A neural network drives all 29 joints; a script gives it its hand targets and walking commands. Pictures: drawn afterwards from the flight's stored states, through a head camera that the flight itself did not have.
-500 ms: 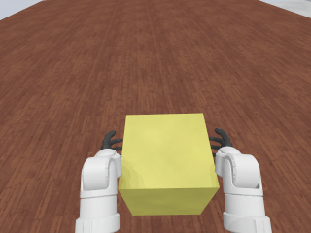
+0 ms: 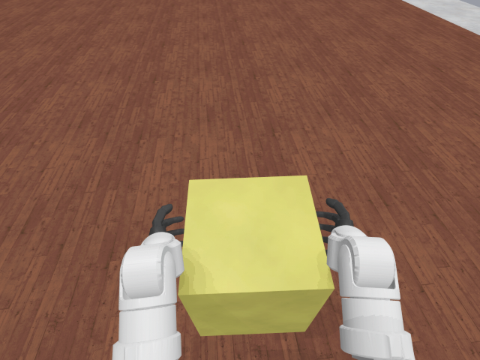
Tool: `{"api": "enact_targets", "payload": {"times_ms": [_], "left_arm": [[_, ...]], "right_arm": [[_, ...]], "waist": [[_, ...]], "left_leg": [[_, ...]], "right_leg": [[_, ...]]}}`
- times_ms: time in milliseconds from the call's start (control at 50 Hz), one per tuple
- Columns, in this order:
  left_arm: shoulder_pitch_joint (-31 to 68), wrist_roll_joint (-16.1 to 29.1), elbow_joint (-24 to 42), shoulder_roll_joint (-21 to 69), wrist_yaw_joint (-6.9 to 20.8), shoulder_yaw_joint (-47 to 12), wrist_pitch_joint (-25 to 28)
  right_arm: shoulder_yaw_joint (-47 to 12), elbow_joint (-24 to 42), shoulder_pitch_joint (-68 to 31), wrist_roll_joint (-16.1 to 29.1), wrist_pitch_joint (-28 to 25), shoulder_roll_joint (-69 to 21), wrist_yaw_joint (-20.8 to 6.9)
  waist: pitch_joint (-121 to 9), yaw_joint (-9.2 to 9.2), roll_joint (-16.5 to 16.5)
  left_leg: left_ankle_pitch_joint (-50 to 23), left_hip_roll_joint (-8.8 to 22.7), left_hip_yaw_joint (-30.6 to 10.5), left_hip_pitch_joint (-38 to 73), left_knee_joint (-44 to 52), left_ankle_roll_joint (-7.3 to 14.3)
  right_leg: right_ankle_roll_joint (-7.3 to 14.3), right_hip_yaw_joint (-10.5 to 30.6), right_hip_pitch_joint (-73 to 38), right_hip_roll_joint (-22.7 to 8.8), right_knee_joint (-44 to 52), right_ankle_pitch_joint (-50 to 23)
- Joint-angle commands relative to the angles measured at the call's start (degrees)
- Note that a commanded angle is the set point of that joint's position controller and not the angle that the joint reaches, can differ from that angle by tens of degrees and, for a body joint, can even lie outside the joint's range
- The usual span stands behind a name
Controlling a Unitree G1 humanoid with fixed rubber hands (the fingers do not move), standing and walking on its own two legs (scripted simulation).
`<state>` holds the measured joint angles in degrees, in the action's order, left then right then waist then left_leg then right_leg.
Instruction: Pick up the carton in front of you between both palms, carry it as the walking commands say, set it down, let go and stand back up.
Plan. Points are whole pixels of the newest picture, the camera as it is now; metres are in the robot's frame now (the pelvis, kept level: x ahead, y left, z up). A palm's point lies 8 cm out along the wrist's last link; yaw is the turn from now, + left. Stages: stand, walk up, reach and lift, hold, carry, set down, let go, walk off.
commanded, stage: carry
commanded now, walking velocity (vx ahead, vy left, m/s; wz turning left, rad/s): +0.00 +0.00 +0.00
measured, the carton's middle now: (250, 260) +0.32 +0.01 -0.01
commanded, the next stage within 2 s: hold in 1.70 s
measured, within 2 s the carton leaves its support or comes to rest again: neither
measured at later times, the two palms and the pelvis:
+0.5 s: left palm (182, 238) +0.31 +0.12 +0.08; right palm (358, 243) +0.30 -0.16 +0.08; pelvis +0.01 -0.01 -0.01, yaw -1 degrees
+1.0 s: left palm (183, 276) +0.26 +0.11 +0.05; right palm (364, 280) +0.25 -0.17 +0.05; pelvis -0.03 -0.02 +0.00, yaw -1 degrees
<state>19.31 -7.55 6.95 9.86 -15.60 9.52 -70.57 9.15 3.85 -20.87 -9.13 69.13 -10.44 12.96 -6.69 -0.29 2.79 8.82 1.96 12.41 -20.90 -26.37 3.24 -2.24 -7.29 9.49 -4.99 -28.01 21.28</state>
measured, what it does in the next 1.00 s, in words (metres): stands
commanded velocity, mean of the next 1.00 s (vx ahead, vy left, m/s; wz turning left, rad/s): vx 0.00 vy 0.00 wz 0.00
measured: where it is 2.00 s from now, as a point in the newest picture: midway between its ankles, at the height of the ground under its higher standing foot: outside the picture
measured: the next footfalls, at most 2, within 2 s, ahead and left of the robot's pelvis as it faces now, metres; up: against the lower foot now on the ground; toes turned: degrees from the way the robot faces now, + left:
none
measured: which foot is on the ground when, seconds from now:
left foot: down 0.00-1.00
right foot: down 0.00-1.00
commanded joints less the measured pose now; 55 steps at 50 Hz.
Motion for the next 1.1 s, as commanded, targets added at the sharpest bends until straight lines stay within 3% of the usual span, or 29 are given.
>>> {"api": "enact_targets", "payload": {"times_ms": [0, 60, 160, 320, 480, 640, 780, 1080], "left_arm": [[34.0, 27.2, 1.1, 59.7, 26.6, -40.0, 0.0], [32.8, 27.1, 0.3, 59.7, 26.3, -39.2, 0.2], [29.6, 26.1, -0.1, 60.0, 26.0, -38.5, 0.4], [28.9, 25.6, 0.6, 59.7, 26.1, -38.4, 0.8], [30.7, 26.0, 0.5, 59.9, 26.3, -38.7, 0.9], [29.1, 24.8, -5.4, 62.4, 28.1, -38.9, 3.4], [28.4, 22.7, -8.5, 62.6, 29.1, -38.6, 9.9], [21.8, 13.7, -13.7, 57.3, 29.7, -34.7, 26.3]], "right_arm": [[-37.2, 0.9, -28.3, 26.7, 0.1, -60.8, -23.7], [-37.8, 2.8, -29.2, 26.9, -0.2, -60.3, -23.0], [-39.0, 4.3, -28.4, 27.1, 0.0, -60.0, -22.6], [-39.5, 4.2, -28.1, 27.8, 0.5, -59.8, -22.9], [-39.1, 3.1, -29.0, 28.0, 0.6, -60.1, -23.4], [-38.7, -2.4, -27.1, 26.1, -2.3, -62.3, -24.8], [-38.3, -5.3, -26.9, 24.3, -8.6, -62.4, -26.2], [-33.8, -11.0, -19.7, 15.1, -24.9, -57.2, -26.8]], "waist": [[-20.1, 0.5, -6.8], [-21.3, 0.4, -4.7], [-22.0, 0.3, -3.6], [-19.1, 0.18, -0.3], [-16.9, 0.16, -2.1], [-13.7, 0.25, -2.4], [-11.7, 0.37, -2.4], [-12.1, 0.19, -2.9]], "left_leg": [[-36.2, 10.4, -8.7, 19.4, -1.9, 0.1], [-40.1, 9.3, -7.6, 18.6, -5.4, 0.1], [-43.1, 9.1, -7.3, 18.6, -6.9, 0.5], [-25.8, 7.1, -5.7, 10.9, -7.9, -1.4], [-21.5, 8.0, -6.1, 11.5, -6.5, -1.6], [-14.3, 8.3, -6.7, 10.6, -3.5, -2.1], [-9.3, 8.2, -7.2, 10.0, -1.5, -2.3], [-7.1, 8.3, -7.6, 9.8, -0.5, -2.3]], "right_leg": [[-0.5, 2.2, 0.0, -3.6, 1.3, -18.4], [-0.5, 1.9, -1.0, -3.9, -1.8, -28.6], [-0.5, 1.4, -0.9, -2.9, -2.7, -29.9], [0.8, 2.2, -5.0, -5.2, -2.8, -41.2], [1.9, 2.0, -1.0, -4.7, -1.5, -28.6], [2.6, 2.9, 2.2, -4.5, 1.6, -18.0], [3.1, 3.3, 4.6, -4.4, 3.5, -11.2], [3.7, 3.9, 5.7, -3.9, 3.2, -8.8]]}}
